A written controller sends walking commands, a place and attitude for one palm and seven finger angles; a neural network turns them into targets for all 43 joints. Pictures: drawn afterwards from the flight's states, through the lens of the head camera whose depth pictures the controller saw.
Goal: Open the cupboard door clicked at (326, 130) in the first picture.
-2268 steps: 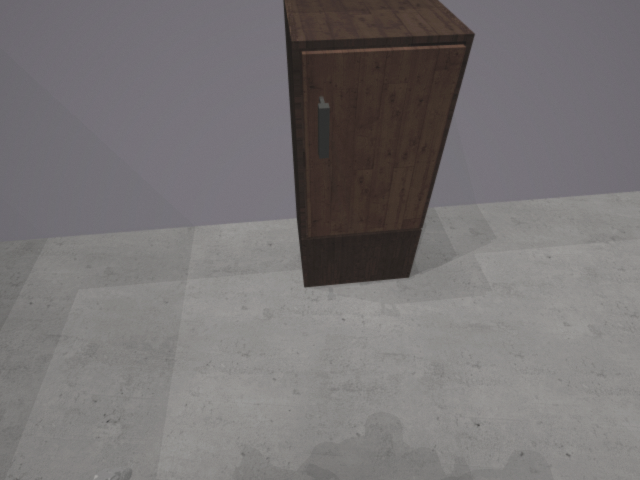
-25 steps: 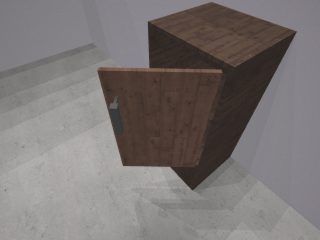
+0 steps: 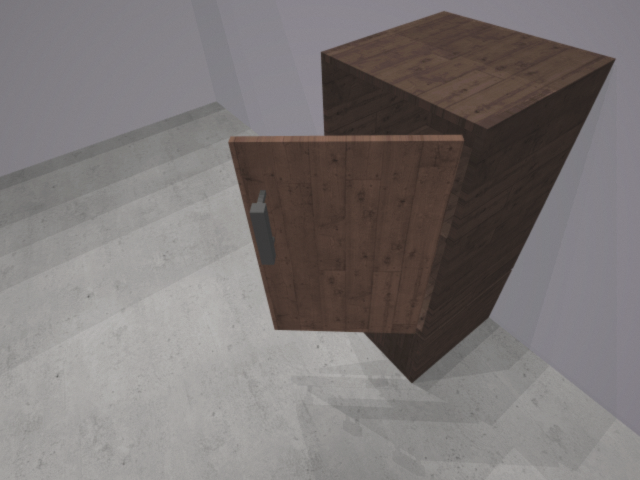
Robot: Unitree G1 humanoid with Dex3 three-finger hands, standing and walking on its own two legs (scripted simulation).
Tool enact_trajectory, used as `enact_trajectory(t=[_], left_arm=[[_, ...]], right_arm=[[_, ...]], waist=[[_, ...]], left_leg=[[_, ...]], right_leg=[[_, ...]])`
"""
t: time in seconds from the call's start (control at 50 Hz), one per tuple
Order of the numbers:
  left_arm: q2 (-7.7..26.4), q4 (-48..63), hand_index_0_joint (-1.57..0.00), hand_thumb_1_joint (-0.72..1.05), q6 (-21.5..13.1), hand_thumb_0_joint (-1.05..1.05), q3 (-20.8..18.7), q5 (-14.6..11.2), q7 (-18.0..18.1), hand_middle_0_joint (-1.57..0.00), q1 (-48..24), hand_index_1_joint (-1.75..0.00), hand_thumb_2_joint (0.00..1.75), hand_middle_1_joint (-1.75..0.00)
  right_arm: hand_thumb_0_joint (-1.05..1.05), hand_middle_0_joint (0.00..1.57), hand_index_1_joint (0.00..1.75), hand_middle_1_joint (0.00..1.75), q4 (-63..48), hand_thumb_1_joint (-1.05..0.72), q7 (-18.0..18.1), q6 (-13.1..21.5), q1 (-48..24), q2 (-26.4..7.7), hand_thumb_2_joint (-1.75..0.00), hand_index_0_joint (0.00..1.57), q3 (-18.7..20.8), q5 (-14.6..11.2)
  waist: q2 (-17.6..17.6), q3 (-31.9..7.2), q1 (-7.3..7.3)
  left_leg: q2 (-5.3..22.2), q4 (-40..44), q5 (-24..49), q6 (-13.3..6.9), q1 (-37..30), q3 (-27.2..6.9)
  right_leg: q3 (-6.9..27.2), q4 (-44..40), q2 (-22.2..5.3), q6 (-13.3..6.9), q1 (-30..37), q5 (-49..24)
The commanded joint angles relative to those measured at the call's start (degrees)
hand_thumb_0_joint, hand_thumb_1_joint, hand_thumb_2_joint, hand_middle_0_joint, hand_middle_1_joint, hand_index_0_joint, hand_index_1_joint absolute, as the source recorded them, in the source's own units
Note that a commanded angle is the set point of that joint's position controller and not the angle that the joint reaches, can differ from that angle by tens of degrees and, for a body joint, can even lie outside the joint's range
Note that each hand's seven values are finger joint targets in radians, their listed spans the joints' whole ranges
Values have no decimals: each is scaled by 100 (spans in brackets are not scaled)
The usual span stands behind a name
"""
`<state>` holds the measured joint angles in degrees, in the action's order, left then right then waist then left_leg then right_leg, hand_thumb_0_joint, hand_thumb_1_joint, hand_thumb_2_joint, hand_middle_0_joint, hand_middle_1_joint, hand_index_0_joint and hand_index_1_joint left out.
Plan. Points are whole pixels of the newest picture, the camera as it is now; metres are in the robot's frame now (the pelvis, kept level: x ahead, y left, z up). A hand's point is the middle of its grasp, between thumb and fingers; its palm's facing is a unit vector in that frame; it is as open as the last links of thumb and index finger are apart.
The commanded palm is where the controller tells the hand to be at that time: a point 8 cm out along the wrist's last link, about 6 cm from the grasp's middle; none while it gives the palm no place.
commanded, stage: come to a stop and stand still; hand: left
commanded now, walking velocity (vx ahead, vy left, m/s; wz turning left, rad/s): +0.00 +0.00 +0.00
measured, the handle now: (265, 227) +0.56 +0.15 -0.03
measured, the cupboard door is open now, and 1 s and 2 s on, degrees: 50 50 50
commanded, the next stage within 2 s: look again from close up in 1.00 s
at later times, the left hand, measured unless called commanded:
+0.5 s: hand out of the picture +0.04 +0.16 -0.17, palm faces +0.01 -0.98 -0.20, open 7.3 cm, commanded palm none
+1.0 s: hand out of the picture +0.06 +0.16 -0.17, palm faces +0.02 -0.98 -0.20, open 7.3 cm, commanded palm none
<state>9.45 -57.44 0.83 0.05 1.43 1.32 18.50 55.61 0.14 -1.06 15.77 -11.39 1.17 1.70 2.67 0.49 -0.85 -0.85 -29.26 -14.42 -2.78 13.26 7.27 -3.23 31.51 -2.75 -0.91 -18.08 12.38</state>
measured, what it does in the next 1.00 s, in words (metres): shifts its weight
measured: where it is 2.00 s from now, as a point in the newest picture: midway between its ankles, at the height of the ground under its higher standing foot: outside the picture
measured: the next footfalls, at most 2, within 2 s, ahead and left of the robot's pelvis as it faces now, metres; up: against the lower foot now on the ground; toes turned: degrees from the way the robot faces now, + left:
none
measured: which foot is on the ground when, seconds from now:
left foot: down 0.00-1.00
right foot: down 0.00-1.00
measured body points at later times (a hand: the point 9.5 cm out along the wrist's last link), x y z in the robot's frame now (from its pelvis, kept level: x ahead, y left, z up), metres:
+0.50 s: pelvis +0.03 -0.01 +0.01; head +0.04 -0.02 +0.46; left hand +0.04 +0.21 -0.15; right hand +0.02 -0.22 -0.16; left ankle +0.02 +0.09 -0.73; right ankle +0.06 -0.11 -0.73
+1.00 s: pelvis +0.06 -0.02 +0.01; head +0.07 -0.02 +0.46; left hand +0.06 +0.21 -0.15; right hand +0.06 -0.23 -0.16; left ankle +0.02 +0.09 -0.73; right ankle +0.06 -0.11 -0.73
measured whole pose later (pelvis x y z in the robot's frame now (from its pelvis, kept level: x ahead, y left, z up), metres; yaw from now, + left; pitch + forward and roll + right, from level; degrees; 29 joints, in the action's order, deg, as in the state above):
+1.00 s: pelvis +0.06 -0.02 +0.01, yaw +0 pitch -1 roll +1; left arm 8.7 -64.3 -1.1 0.7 0.7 1.7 15.4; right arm 65.4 1.7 1.4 15.0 -8.5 -0.4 1.1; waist 0.2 2.3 -0.5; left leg 0.6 -23.3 -16.0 -0.7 6.5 6.2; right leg -3.3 26.1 -0.3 -1.6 -11.5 13.8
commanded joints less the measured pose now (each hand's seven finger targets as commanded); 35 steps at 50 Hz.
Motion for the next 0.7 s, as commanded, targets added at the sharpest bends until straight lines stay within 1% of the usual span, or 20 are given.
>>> enact_trajectory(t=[0.0,0.02,0.06,0.1,0.16,0.2,0.22,0.24,0.28,0.3,0.34,0.36,0.38,0.4,0.42,0.52,0.54,0.6,0.62,0.68], left_arm=[[640,276,-20,90,-154,0,-105,-21,40,-20,13,-30,90,-30],[651,264,-20,90,-168,0,-106,-26,42,-20,-33,-30,90,-30],[623,226,-20,90,-187,0,-103,-41,33,-20,-33,-30,90,-30],[604,147,-20,90,-201,0,-84,-48,29,-20,10,-30,90,-30],[570,29,-20,90,-215,0,-66,-50,30,-20,93,-30,90,-30],[533,-59,-20,90,-230,0,-53,-59,31,-20,134,-30,90,-30],[530,-82,-20,90,-239,0,-50,-56,38,-20,96,-30,90,-30],[504,-120,-20,90,-252,0,-42,-68,42,-20,97,-30,90,-30],[483,-196,-20,90,-270,0,-34,-80,48,-20,111,-30,90,-30],[487,-243,-20,90,-276,0,-24,-86,50,-20,105,-30,90,-30],[460,-302,-20,90,-287,0,-26,-83,61,-20,104,-30,90,-30],[465,-324,-20,90,-292,0,-21,-88,63,-20,110,-30,90,-30],[461,-353,-20,90,-292,0,-20,-90,64,-20,108,-30,90,-30],[463,-372,-20,90,-285,0,-18,-90,67,-20,83,-30,90,-30],[445,-389,-20,90,-282,0,-13,-83,71,-20,70,-30,90,-30],[425,-429,-20,90,-270,0,-13,-82,82,-20,16,-30,90,-30],[420,-430,-20,90,-269,0,-19,-81,84,-20,6,-30,90,-30],[417,-451,-20,90,-263,0,-22,-84,83,-20,-11,-30,90,-30],[432,-442,-20,90,-261,0,-23,-73,85,-20,-13,-30,90,-30],[444,-450,-20,90,-267,0,-27,-82,84,-20,-29,-30,90,-30]], right_arm=[[0,20,30,30,-196,-90,14,114,277,-475,-90,20,44,-33],[0,20,30,30,-136,-90,19,120,378,-418,-90,20,31,-34],[0,20,30,30,-47,-90,24,158,404,-413,-90,20,0,-44],[0,20,30,30,35,-90,29,200,365,-379,-90,20,-17,-57],[0,20,30,30,156,-90,43,236,352,-350,-90,20,-43,-68],[0,20,30,30,241,-90,53,244,392,-309,-90,20,-53,-72],[0,20,30,30,284,-90,60,254,424,-265,-90,20,-70,-77],[0,20,30,30,348,-90,66,275,450,-247,-90,20,-87,-80],[0,20,30,30,428,-90,79,306,499,-212,-90,20,-97,-86],[0,20,30,30,482,-90,85,313,503,-213,-90,20,-110,-94],[0,20,30,30,570,-90,101,335,520,-179,-90,20,-115,-96],[0,20,30,30,589,-90,109,335,519,-175,-90,20,-115,-101],[0,20,30,30,626,-90,114,336,519,-177,-90,20,-117,-99],[0,20,30,30,655,-90,119,326,527,-160,-90,20,-118,-104],[0,20,30,30,692,-90,122,322,529,-132,-90,20,-116,-103],[0,20,30,30,782,-90,140,309,503,-108,-90,20,-115,-100],[0,20,30,30,786,-90,140,312,483,-113,-90,20,-112,-100],[0,20,30,30,796,-90,147,299,441,-117,-90,20,-104,-96],[0,20,30,30,824,-90,149,297,442,-99,-90,20,-107,-99],[0,20,30,30,827,-90,150,302,407,-142,-90,20,-106,-95]], waist=[[-811,499,173],[-817,421,227],[-596,323,224],[-385,335,170],[-260,324,111],[-359,316,104],[-343,371,109],[-367,322,108],[-276,202,98],[-244,204,86],[-217,139,72],[-279,106,76],[-266,104,76],[-325,180,80],[-309,232,73],[-359,326,79],[-297,327,75],[-334,351,86],[-401,349,80],[-393,250,89]], left_leg=[[527,897,-1182,-22,350,-854],[542,906,-1040,-19,199,-824],[555,932,-968,-9,165,-856],[607,1057,-953,-3,277,-914],[653,1176,-1001,5,437,-953],[640,1130,-842,19,390,-900],[649,1142,-696,24,386,-900],[646,1119,-485,28,322,-903],[670,1088,-203,43,180,-844],[677,1067,-108,51,172,-823],[704,1040,199,48,107,-811],[706,1004,287,58,55,-790],[708,989,350,69,1,-761],[713,1011,283,76,27,-760],[726,1035,323,73,29,-764],[743,1043,452,82,-56,-752],[732,1037,484,87,-61,-742],[736,1046,464,90,-133,-737],[748,1051,483,87,-140,-733],[739,1024,610,99,-242,-717]], right_leg=[[937,-1181,-366,-183,-419,1791],[911,-1209,-378,-200,-446,1749],[947,-1175,-358,-189,-386,1608],[880,-1104,-332,-174,-184,1322],[822,-1038,-319,-166,87,1037],[838,-1063,-340,-175,148,924],[811,-1067,-358,-185,183,790],[807,-1025,-362,-184,246,566],[767,-978,-380,-182,364,229],[754,-962,-386,-179,428,97],[697,-889,-394,-178,582,-300],[700,-880,-401,-181,622,-425],[694,-869,-410,-180,632,-519],[678,-891,-414,-176,608,-449],[659,-909,-398,-174,616,-497],[630,-909,-386,-174,620,-645],[651,-909,-393,-170,624,-672],[673,-926,-377,-174,581,-664],[638,-937,-379,-166,623,-697],[645,-920,-400,-170,666,-847]])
